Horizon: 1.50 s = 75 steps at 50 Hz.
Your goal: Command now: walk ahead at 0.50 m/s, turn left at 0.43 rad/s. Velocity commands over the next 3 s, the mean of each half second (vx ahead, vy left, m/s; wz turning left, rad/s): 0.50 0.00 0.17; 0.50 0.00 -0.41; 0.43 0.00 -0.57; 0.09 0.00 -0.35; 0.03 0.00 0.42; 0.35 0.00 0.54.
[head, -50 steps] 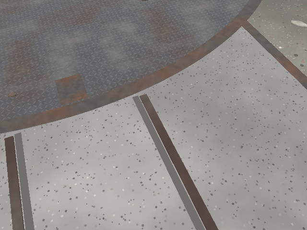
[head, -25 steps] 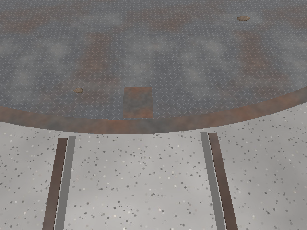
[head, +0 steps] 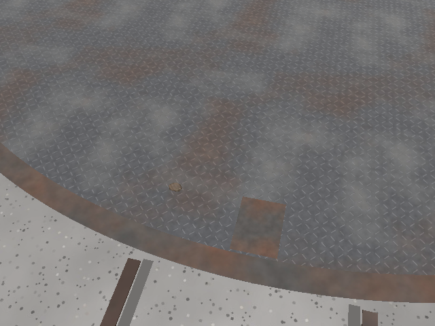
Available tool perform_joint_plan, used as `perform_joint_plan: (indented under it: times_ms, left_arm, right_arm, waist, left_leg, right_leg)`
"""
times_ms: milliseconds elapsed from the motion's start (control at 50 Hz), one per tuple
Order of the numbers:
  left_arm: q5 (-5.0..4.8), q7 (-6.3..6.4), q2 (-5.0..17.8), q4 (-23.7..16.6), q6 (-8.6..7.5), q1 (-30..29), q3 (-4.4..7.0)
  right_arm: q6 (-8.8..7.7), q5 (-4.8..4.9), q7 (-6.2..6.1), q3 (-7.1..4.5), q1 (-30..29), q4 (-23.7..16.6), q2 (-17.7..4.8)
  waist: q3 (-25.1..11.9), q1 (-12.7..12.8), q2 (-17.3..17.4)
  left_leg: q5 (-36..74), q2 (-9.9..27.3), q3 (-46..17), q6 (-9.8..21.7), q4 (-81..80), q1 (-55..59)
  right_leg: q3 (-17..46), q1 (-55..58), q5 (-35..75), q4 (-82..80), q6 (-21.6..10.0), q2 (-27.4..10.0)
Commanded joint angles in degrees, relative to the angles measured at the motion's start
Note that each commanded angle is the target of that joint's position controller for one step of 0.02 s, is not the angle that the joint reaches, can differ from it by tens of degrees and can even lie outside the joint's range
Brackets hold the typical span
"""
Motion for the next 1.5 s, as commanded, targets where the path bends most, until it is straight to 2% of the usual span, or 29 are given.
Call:
perform_joint_plan:
  times_ms: [20, 180, 280, 320, 360, 380, 400, 420, 440, 460, 500, 620, 800, 860, 900, 920, 940, 960, 980, 1040, 1100, 1200, 1300, 1360, 1380, 1400, 1420, 1460, 1500]
  left_arm:
    - [0.50, 0.16, 5.2, -0.5, -0.11, 4.4, 1.15]
    - [-1.28, 0.30, 9.7, 3.4, 0.05, 7.1, 2.08]
    - [-2.09, 0.35, 11.5, 6.7, 1.51, 12.7, 2.18]
    - [-2.31, 0.56, 12.4, 7.5, 2.23, 12.9, 2.35]
    - [-2.45, 0.93, 12.3, 7.8, 2.78, 11.9, 2.06]
    - [-1.51, 1.14, 10.3, 6.9, 2.60, 11.5, 1.08]
    - [-0.36, 0.75, 4.0, 4.7, 1.55, 16.4, -1.15]
    - [-1.14, 0.46, 6.0, 6.0, 0.43, 15.7, -0.82]
    - [-2.99, 0.11, 10.3, 4.6, 0.03, 11.1, 0.53]
    - [-3.29, 0.15, 9.9, 3.9, 0.08, 8.1, 0.49]
    - [-2.08, 0.48, 8.6, 4.5, 1.32, 8.0, 0.86]
    - [-1.77, 0.81, 5.0, 3.8, 3.80, 6.0, 0.64]
    - [-1.40, -2.30, 3.4, -2.8, 3.28, -8.2, -0.51]
    - [-1.47, -3.02, 5.6, -4.0, 3.55, -5.6, 0.61]
    - [-1.76, -2.32, 10.3, -1.0, 3.78, 8.6, 3.46]
    - [-1.89, -0.99, 15.7, 0.5, 4.44, 16.9, 5.39]
    - [-2.21, -0.84, 19.8, -0.4, 4.03, 14.6, 5.63]
    - [-1.86, -0.97, 15.0, -1.4, 3.44, 16.3, 4.32]
    - [-1.51, -0.90, 12.4, -1.2, 2.86, 14.3, 3.63]
    - [-0.73, -0.35, 7.9, -3.7, 2.58, 5.3, 2.18]
    - [-0.98, 0.44, 9.0, -4.2, 2.40, 5.0, 2.48]
    - [-1.64, 1.86, 11.0, -3.1, 3.13, 8.8, 3.14]
    - [-2.07, 2.22, 10.4, -1.7, 3.97, 12.5, 3.16]
    - [-1.65, 2.56, 9.3, -2.9, 4.85, 9.9, 3.04]
    - [-1.03, 2.51, 6.6, -4.4, 4.78, 9.2, 2.09]
    - [-1.10, 2.63, 2.8, -5.0, 4.58, 17.9, 1.00]
    - [-1.59, 2.44, 7.0, -5.1, 4.42, 21.5, 1.21]
    - [-1.88, 2.74, 12.2, -5.5, 5.87, 12.3, 2.92]
    - [-1.62, 2.93, 10.8, -6.7, 7.48, 9.6, 3.30]
  right_arm:
    - [-1.00, -0.18, 0.40, -1.53, -2.9, -5.8, -5.1]
    - [-2.09, -0.85, 1.85, 0.72, -12.5, -8.3, -0.7]
    - [-2.68, -0.13, 2.88, 0.72, -20.0, -10.8, -1.7]
    - [-2.80, -0.24, 3.15, 0.26, -19.5, -11.0, -2.9]
    - [-2.75, -0.87, 2.77, -1.69, -8.5, -7.6, -6.2]
    - [-2.46, -1.13, 2.11, -3.05, 1.0, -5.3, -9.3]
    - [-2.05, -2.01, 1.58, -4.32, 6.6, -4.5, -15.9]
    - [-1.97, -1.39, 1.65, -3.25, 7.6, -4.4, -11.6]
    - [-2.21, -1.35, 1.74, -2.13, 3.8, -4.4, -8.9]
    - [-2.41, -1.29, 1.77, -1.53, 0.1, -4.6, -7.0]
    - [-3.26, -1.76, 2.11, -0.64, -5.4, -4.3, -3.7]
    - [-5.36, -2.69, 1.39, -1.50, -5.8, -0.8, -4.7]
    - [-3.17, -0.92, 0.08, -2.59, -0.3, 3.7, -8.1]
    - [-1.60, -0.54, -0.62, -3.20, -1.4, 3.7, -10.2]
    - [-0.63, -0.40, -1.25, -3.07, -2.8, 3.0, -10.5]
    - [-1.18, -1.67, -1.40, -2.04, -1.2, 1.8, -8.2]
    - [-3.09, -2.97, -0.21, 0.46, 4.0, -0.8, -0.1]
    - [-5.37, -0.64, 0.75, -0.27, -2.7, -1.2, -5.2]
    - [-6.57, 1.13, 1.22, -0.76, -7.5, -2.9, -7.0]
    - [-6.52, -1.66, 0.52, -1.32, -7.7, -2.3, -7.0]
    - [-4.69, -2.25, 0.49, -1.07, -7.0, -2.8, -5.1]
    - [-4.67, -2.07, 0.94, 0.30, -17.7, -5.7, -2.1]
    - [-5.67, -0.89, 2.06, -0.57, -21.4, -7.2, -5.0]
    - [-6.56, -2.12, 1.70, -1.96, -13.8, -5.6, -7.4]
    - [-6.86, -3.40, 1.37, -2.61, -7.8, -5.2, -9.9]
    - [-6.05, -4.51, 1.02, -3.42, -2.9, -4.8, -13.9]
    - [-5.01, -2.46, 1.45, -3.09, -1.4, -4.1, -11.5]
    - [-3.42, -2.34, 0.85, -1.12, -7.1, -6.2, -5.0]
    - [-2.49, -2.56, 0.64, -0.51, -11.1, -5.5, -3.9]
  waist:
    - [-0.4, 2.3, -7.9]
    - [0.8, 3.8, -5.8]
    - [2.3, 5.9, -6.6]
    - [1.8, 4.3, -7.4]
    - [-4.9, -2.2, -6.7]
    - [-11.5, -6.4, -4.6]
    - [-19.8, -5.2, 9.4]
    - [-23.7, -6.1, 10.3]
    - [-14.3, -5.7, 6.7]
    - [-8.8, -4.1, 4.3]
    - [-3.0, -0.3, 4.1]
    - [0.7, 1.6, 1.5]
    - [4.8, -3.1, -0.3]
    - [1.0, -0.2, 2.3]
    - [-7.0, 7.8, 1.9]
    - [-12.8, 10.4, -5.8]
    - [-17.9, 3.2, -17.5]
    - [-21.2, 8.0, -10.3]
    - [-13.3, 8.3, -8.1]
    - [-4.6, 1.6, -3.2]
    - [-3.1, 0.0, -3.9]
    - [-1.0, 3.9, -6.1]
    - [-1.0, 4.8, -7.6]
    - [-3.8, 0.0, -9.1]
    - [-11.1, -2.7, -6.0]
    - [-20.2, -0.3, 9.0]
    - [-24.4, 0.2, 16.0]
    - [-12.6, -1.4, 4.1]
    - [-6.2, 1.0, 3.4]
  left_leg:
    - [5.3, 6.9, -1.8, -0.2, 0.4, -16.6]
    - [21.1, 7.9, 3.9, -1.4, -24.8, -14.3]
    - [22.1, 5.8, 6.0, -0.2, -34.3, -11.5]
    - [18.8, 4.7, 6.7, 1.5, -36.8, -8.6]
    - [19.9, 1.6, 9.3, 4.3, -40.5, 8.5]
    - [21.0, 6.4, 4.2, 6.7, -38.4, 24.1]
    - [14.4, 22.1, -21.8, 15.8, -40.6, 45.3]
    - [9.0, 25.7, -34.7, 18.0, -47.9, 45.8]
    - [7.7, 23.8, -26.1, 15.1, -49.0, 38.5]
    - [10.2, 21.2, -18.0, 13.2, -50.3, 30.5]
    - [15.5, 17.1, -8.6, 10.9, -54.9, 18.3]
    - [26.3, 16.1, 4.6, 10.5, -60.5, 13.5]
    - [33.0, 18.4, 14.7, 7.3, -57.7, 25.9]
    - [58.0, 18.8, 16.9, 5.3, -47.6, 29.6]
    - [64.8, 15.8, 19.2, 2.5, -27.5, 23.9]
    - [44.6, 12.9, 19.4, -0.2, -9.4, 9.4]
    - [-8.8, -0.2, 11.4, -3.6, 8.7, -15.5]
    - [-9.6, 1.0, 0.5, -2.3, 13.0, -21.8]
    - [-4.1, 3.6, 0.7, -0.9, 11.2, -25.5]
    - [5.2, 8.7, 0.9, -1.3, -0.7, -16.0]
    - [7.9, 8.5, 2.6, -4.0, -8.1, -12.9]
    - [26.7, 4.3, 4.1, -5.8, -30.2, -8.1]
    - [26.4, 2.6, 1.4, -4.2, -38.8, -5.0]
    - [25.8, 2.1, 3.1, -0.5, -44.0, 5.0]
    - [34.8, 9.2, -1.9, 2.8, -41.4, 18.1]
    - [47.4, 24.6, -20.8, 12.5, -39.1, 39.1]
    - [41.5, 30.3, -34.0, 16.5, -41.6, 41.6]
    - [39.8, 24.1, -17.5, 12.0, -43.0, 29.2]
    - [42.6, 19.1, -7.7, 10.4, -45.3, 17.5]
  right_leg:
    - [19.4, 14.0, -2.3, -16.4, -8.9, -15.7]
    - [6.0, 13.4, 12.4, -20.6, -10.3, -13.8]
    - [5.0, 18.6, 14.3, -18.6, -8.9, -16.2]
    - [4.8, 21.3, 20.3, -15.6, -7.8, -17.3]
    - [0.9, 19.3, 35.5, -2.4, -5.5, -14.3]
    - [-1.2, 10.4, 28.5, 10.8, -3.3, -11.8]
    - [-3.2, -12.7, 0.3, 34.1, 1.0, -3.1]
    - [5.8, -20.1, -23.2, 42.9, 0.7, -1.3]
    - [6.9, -24.7, -20.4, 45.9, -0.1, -4.4]
    - [5.6, -24.1, -15.2, 43.7, -0.4, -7.0]
    - [5.9, -18.8, -8.2, 37.8, 0.4, -10.0]
    - [8.3, -19.7, 5.5, 28.8, 2.7, -9.5]
    - [1.0, -21.0, 10.9, 7.5, -0.9, -7.2]
    - [-3.9, -13.9, 1.7, 7.1, -3.9, -2.8]
    - [-5.1, 6.3, 2.3, 3.5, -7.5, 1.9]
    - [8.8, 24.0, 3.7, 2.3, -11.3, -6.1]
    - [42.1, 40.9, -6.8, -4.5, -22.4, -19.2]
    - [47.5, 43.2, -10.6, -10.6, -22.1, -20.6]
    - [38.9, 37.7, -6.5, -11.4, -19.4, -19.0]
    - [24.7, 16.8, 9.6, -13.5, -16.0, -12.9]
    - [20.0, 9.2, 16.9, -15.6, -16.5, -11.1]
    - [14.6, 4.0, 11.3, -14.8, -11.9, -6.0]
    - [22.3, 10.2, 4.3, -9.2, -10.1, -9.0]
    - [23.1, 12.2, 16.1, 2.6, -6.1, -5.8]
    - [20.1, 7.6, 12.3, 14.8, -3.5, -2.4]
    - [12.8, -9.9, -18.1, 34.2, 1.1, 5.6]
    - [12.2, -17.7, -29.8, 45.7, 2.6, 3.5]
    - [9.8, -20.6, -22.0, 49.7, 4.8, -1.1]
    - [7.8, -17.4, -18.8, 44.3, 5.5, -4.3]
Next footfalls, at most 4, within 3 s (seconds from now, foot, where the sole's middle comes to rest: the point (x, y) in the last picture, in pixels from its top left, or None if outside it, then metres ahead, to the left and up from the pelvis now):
0.38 left None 0.35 0.16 -0.77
0.90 right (254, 274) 0.65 -0.08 -0.77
1.38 left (218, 191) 0.98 0.02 -0.77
1.84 right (285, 218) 0.85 -0.21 -0.77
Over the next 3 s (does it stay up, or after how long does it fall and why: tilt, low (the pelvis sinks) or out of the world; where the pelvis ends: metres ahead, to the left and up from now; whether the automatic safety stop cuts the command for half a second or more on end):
stays up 1.01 -0.13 0.01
